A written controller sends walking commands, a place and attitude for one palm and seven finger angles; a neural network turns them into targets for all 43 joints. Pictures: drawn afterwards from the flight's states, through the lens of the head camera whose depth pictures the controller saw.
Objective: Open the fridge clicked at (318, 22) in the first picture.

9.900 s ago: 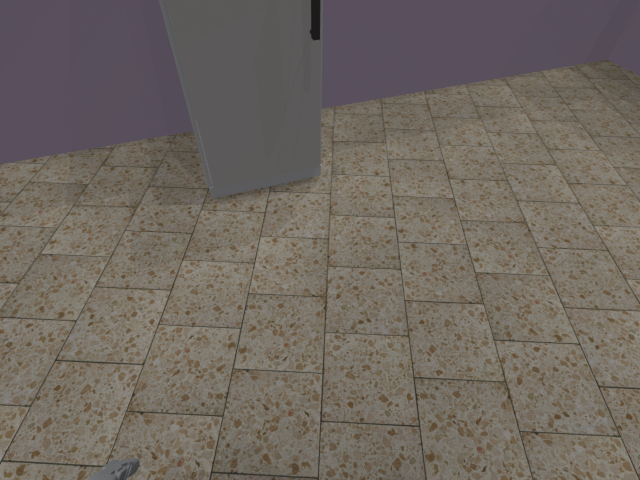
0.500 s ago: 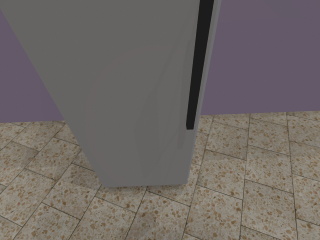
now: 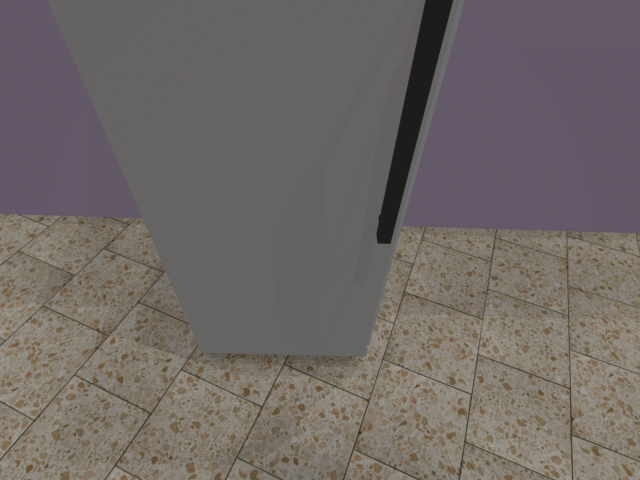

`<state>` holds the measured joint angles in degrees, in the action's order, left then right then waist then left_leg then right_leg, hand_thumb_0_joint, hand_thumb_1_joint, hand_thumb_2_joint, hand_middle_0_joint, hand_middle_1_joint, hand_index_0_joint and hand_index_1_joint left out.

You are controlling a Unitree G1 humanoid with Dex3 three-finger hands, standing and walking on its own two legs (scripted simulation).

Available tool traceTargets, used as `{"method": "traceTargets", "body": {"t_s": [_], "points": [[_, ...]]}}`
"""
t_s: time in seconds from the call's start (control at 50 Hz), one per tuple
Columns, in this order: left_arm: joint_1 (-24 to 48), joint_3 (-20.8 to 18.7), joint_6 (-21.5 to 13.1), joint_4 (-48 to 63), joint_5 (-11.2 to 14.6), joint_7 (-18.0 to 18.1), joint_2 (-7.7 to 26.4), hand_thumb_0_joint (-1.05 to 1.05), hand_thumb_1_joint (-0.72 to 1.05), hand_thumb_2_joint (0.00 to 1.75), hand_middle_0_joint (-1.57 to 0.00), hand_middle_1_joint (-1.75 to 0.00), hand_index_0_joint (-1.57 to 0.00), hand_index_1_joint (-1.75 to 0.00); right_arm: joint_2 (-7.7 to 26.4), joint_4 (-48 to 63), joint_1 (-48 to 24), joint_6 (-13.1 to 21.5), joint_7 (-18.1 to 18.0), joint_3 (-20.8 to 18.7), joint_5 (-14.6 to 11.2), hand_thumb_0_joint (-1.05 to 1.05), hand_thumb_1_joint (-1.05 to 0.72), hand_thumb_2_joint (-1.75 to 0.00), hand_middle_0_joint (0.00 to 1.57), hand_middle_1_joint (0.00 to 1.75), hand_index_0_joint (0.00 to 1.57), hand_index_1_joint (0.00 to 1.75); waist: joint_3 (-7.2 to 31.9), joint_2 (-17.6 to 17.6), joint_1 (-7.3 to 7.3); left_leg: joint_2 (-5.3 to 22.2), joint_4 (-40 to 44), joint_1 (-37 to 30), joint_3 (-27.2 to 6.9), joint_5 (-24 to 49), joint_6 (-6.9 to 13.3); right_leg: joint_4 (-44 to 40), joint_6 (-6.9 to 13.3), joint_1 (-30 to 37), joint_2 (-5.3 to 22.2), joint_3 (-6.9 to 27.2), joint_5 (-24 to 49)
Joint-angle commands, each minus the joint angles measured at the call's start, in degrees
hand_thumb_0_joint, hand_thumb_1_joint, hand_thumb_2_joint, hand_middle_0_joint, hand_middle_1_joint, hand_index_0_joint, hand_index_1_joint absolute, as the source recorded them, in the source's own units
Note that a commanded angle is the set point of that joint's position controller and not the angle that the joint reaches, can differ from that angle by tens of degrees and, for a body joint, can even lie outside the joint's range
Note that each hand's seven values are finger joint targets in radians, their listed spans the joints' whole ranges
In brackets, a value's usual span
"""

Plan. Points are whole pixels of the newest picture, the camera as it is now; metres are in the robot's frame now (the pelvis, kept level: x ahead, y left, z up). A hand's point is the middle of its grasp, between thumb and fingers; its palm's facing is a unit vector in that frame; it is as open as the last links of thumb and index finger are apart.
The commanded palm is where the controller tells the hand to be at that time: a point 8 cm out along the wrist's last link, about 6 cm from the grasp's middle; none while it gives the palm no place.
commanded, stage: come to a stop and stand still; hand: right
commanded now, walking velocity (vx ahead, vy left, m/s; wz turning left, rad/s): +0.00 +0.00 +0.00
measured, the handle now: (404, 130) +0.57 -0.08 +0.16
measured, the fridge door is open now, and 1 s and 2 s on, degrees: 0 0 0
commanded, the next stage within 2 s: look again from close up in 0.16 s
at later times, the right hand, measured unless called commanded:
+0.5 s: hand out of the picture +0.03 -0.16 -0.17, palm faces -0.02 +0.98 -0.19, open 7.4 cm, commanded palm none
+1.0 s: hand out of the picture +0.07 -0.17 -0.16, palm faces -0.02 +0.97 -0.23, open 7.4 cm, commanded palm none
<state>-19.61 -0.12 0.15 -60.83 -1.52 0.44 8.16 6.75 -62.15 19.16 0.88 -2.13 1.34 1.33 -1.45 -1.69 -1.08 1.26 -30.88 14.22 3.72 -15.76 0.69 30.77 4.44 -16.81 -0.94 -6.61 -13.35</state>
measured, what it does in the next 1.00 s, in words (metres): stands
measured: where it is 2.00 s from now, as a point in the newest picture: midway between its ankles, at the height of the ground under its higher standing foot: outside the picture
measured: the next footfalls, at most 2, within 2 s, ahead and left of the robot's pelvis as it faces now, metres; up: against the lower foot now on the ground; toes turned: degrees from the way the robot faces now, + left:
none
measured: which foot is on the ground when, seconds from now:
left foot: down 0.00-1.00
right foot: down 0.00-1.00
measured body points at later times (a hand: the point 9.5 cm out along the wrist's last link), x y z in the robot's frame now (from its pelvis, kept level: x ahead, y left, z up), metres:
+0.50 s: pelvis +0.02 +0.01 +0.01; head +0.03 +0.01 +0.46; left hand +0.03 +0.24 -0.15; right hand +0.03 -0.21 -0.15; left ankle +0.01 +0.12 -0.73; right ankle +0.04 -0.07 -0.73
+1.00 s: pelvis +0.04 +0.02 +0.01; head +0.05 +0.02 +0.46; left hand +0.07 +0.26 -0.15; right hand +0.07 -0.22 -0.15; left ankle +0.01 +0.12 -0.73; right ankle +0.04 -0.07 -0.73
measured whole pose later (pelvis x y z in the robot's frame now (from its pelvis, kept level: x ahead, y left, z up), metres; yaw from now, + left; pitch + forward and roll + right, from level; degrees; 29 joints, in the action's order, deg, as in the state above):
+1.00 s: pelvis +0.04 +0.02 +0.01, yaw +1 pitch -1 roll +0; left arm -12.3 0.5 -1.5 -64.1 -1.1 1.1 10.7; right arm 11.4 -62.1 14.0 1.2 -1.7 0.6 1.1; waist -1.8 0.4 0.2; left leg 0.2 -25.3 8.7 3.1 -16.0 1.3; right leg 24.0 2.3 -10.4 -0.5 -6.9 -13.1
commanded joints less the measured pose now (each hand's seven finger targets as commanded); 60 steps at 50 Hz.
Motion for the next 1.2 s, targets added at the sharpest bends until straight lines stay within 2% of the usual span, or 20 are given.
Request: {"method": "traceTargets", "body": {"t_s": [0.0,0.02,0.06,0.16,0.22,0.28,0.46,0.48,0.58,0.66,0.68,0.86,0.92,1.06,1.08,1.12,1.14,1.18], "points": [[-0.84,-0.85,-1.38,3.34,0.39,0.27,6.08,0.0,0.9,0.9,-0.2,-0.3,-0.2,-0.3,5.5,2.46,2.86,0.93,-0.19,-1.23,-0.09,0.0,-0.9,-0.9,0.2,0.3,0.2,0.3,-3.22,2.16,0.78,2.78,5.81,2.18,-5.47,-8.1,2.46,-13.19,-0.75,-3.6,7.78,11.94,-14.9],[-0.93,-0.86,-1.48,3.1,0.47,0.28,6.06,0.0,0.9,0.9,-0.2,-0.3,-0.2,-0.3,5.39,2.4,2.84,0.96,-0.21,-1.18,-0.08,0.0,-0.9,-0.9,0.2,0.3,0.2,0.3,-4.05,3.14,0.82,2.93,6.18,2.6,-6.0,-7.64,2.42,-13.35,-0.75,-3.56,7.6,11.98,-14.06],[-1.08,-0.9,-1.51,2.7,0.48,0.34,6.43,0.0,0.9,0.9,-0.2,-0.3,-0.2,-0.3,5.28,2.13,2.98,0.87,-0.19,-1.21,-0.12,0.0,-0.9,-0.9,0.2,0.3,0.2,0.3,-5.27,2.97,0.67,2.94,6.6,4.0,-6.11,-7.96,2.27,-14.2,-0.82,-2.85,7.84,11.9,-14.34],[-0.23,-0.8,-1.92,1.97,0.56,0.45,7.08,0.0,0.9,0.9,-0.2,-0.3,-0.2,-0.3,5.77,1.73,3.91,0.89,-0.11,-1.33,-0.15,0.0,-0.9,-0.9,0.2,0.3,0.2,0.3,-4.32,1.43,1.11,3.22,6.6,2.76,-6.14,-4.03,1.97,-15.18,-0.78,-1.34,8.32,11.49,-12.8],[0.05,-0.61,-2.21,1.45,0.67,0.48,6.97,0.0,0.9,0.9,-0.2,-0.3,-0.2,-0.3,6.58,1.85,3.33,1.27,-0.1,-1.37,-0.19,0.0,-0.9,-0.9,0.2,0.3,0.2,0.3,-3.1,4.03,0.91,4.21,8.12,2.07,-7.38,-2.16,2.13,-13.3,-1.02,0.61,7.58,9.89,-7.41],[0.35,-0.52,-2.48,0.91,0.78,0.51,6.89,0.0,0.9,0.9,-0.2,-0.3,-0.2,-0.3,7.27,1.93,2.61,1.52,-0.12,-1.4,-0.2,0.0,-0.9,-0.9,0.2,0.3,0.2,0.3,-2.06,4.31,0.7,4.75,8.88,1.65,-7.85,0.55,2.17,-11.72,-1.18,3.04,7.3,8.62,-2.16],[2.28,-0.36,-2.86,-0.38,0.79,0.83,7.6,0.0,0.9,0.9,-0.2,-0.3,-0.2,-0.3,8.91,1.8,1.02,1.34,-0.06,-1.71,-0.45,0.0,-0.9,-0.9,0.2,0.3,0.2,0.3,-0.48,0.88,1.15,5.07,8.7,-1.15,-7.26,6.25,1.85,-10.75,-1.55,5.43,7.63,7.82,5.42],[2.73,-0.37,-2.8,-0.41,0.86,0.83,7.66,0.0,0.9,0.9,-0.2,-0.3,-0.2,-0.3,9.18,1.86,0.92,1.39,-0.11,-1.68,-0.36,0.0,-0.9,-0.9,0.2,0.3,0.2,0.3,-0.81,1.72,1.22,5.16,8.98,-1.37,-7.38,7.13,1.89,-10.18,-1.5,5.31,7.68,7.75,6.11],[3.47,-0.44,-2.78,-0.71,0.83,0.96,8.13,0.0,0.9,0.9,-0.2,-0.3,-0.2,-0.3,9.86,1.9,-0.22,1.23,-0.06,-1.84,-0.34,0.0,-0.9,-0.9,0.2,0.3,0.2,0.3,-0.42,1.21,1.33,5.23,9.05,-2.41,-7.11,8.74,1.81,-10.11,-1.59,6.14,7.92,7.75,8.15],[3.99,-0.37,-2.71,-0.98,0.78,1.0,8.66,0.0,0.9,0.9,-0.2,-0.3,-0.2,-0.3,10.28,1.94,-1.02,1.1,0.03,-1.87,-0.47,0.0,-0.9,-0.9,0.2,0.3,0.2,0.3,-0.07,1.29,1.24,5.38,9.38,-2.68,-7.03,8.48,1.78,-10.56,-1.79,6.65,8.02,7.72,8.1],[4.37,-0.43,-2.62,-0.97,0.79,0.99,8.65,0.0,0.9,0.9,-0.2,-0.3,-0.2,-0.3,10.37,1.88,-1.18,1.14,0.01,-1.91,-0.35,0.0,-0.9,-0.9,0.2,0.3,0.2,0.3,-0.66,2.42,1.3,5.26,9.43,-2.54,-7.12,9.23,1.8,-10.12,-1.75,6.66,8.02,7.75,8.54],[5.36,-0.44,-2.64,-1.26,0.74,1.05,9.7,0.0,0.9,0.9,-0.2,-0.3,-0.2,-0.3,11.34,2.02,-2.6,0.98,0.11,-2.15,-0.45,0.0,-0.9,-0.9,0.2,0.3,0.2,0.3,0.14,1.42,1.31,5.36,9.68,-3.28,-6.83,9.39,1.73,-11.01,-1.87,7.91,8.34,7.86,10.03],[5.57,-0.51,-2.62,-1.22,0.8,1.04,9.86,0.0,0.9,0.9,-0.2,-0.3,-0.2,-0.3,11.76,2.09,-2.63,1.08,0.1,-2.16,-0.42,0.0,-0.9,-0.9,0.2,0.3,0.2,0.3,0.63,2.45,1.26,5.62,9.9,-3.74,-7.11,10.71,1.78,-10.77,-1.88,8.43,8.3,7.76,10.46],[6.36,-0.48,-2.56,-1.55,0.76,1.09,10.41,0.0,0.9,0.9,-0.2,-0.3,-0.2,-0.3,12.22,1.74,-3.07,1.04,0.18,-2.2,-0.45,0.0,-0.9,-0.9,0.2,0.3,0.2,0.3,0.31,1.61,1.38,5.69,10.39,-3.83,-7.09,10.9,1.79,-11.12,-2.0,9.01,8.38,7.77,10.94],[6.26,-0.45,-2.53,-1.55,0.78,1.08,10.14,0.0,0.9,0.9,-0.2,-0.3,-0.2,-0.3,12.22,1.8,-2.93,1.11,0.16,-2.26,-0.36,0.0,-0.9,-0.9,0.2,0.3,0.2,0.3,0.26,2.43,1.44,5.7,10.46,-4.31,-6.95,11.89,1.79,-10.82,-1.96,8.83,8.33,7.78,11.36],[6.49,-0.43,-2.48,-1.55,0.78,1.07,10.55,0.0,0.9,0.9,-0.2,-0.3,-0.2,-0.3,12.49,1.69,-3.11,1.08,0.2,-2.24,-0.42,0.0,-0.9,-0.9,0.2,0.3,0.2,0.3,0.19,2.23,1.29,5.8,10.76,-4.06,-7.15,10.92,1.82,-11.28,-2.12,8.77,8.33,7.76,10.3],[5.41,0.21,-2.27,-2.16,0.65,0.98,8.04,0.0,0.9,0.9,-0.2,-0.3,-0.2,-0.3,9.93,1.02,-1.83,0.76,0.17,-1.67,-0.49,0.0,-0.9,-0.9,0.2,0.3,0.2,0.3,0.68,2.67,1.3,5.63,10.87,-4.28,-6.82,8.12,1.56,-11.16,-2.28,8.92,8.22,7.54,7.9],[4.2,0.23,-1.83,-2.73,0.46,0.79,7.06,0.0,0.9,0.9,-0.2,-0.3,-0.2,-0.3,9.01,0.34,-0.14,0.36,0.33,-1.56,-0.23,0.0,-0.9,-0.9,0.2,0.3,0.2,0.3,-0.25,3.42,1.4,4.98,10.43,-3.39,-6.49,0.31,1.92,-10.11,-1.98,8.06,7.89,6.93,0.95]]}}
